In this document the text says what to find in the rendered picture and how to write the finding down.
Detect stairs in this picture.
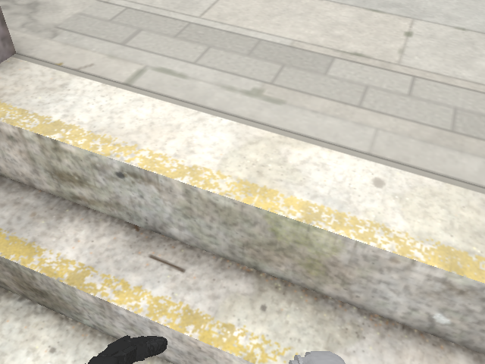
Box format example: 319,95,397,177
0,121,485,364

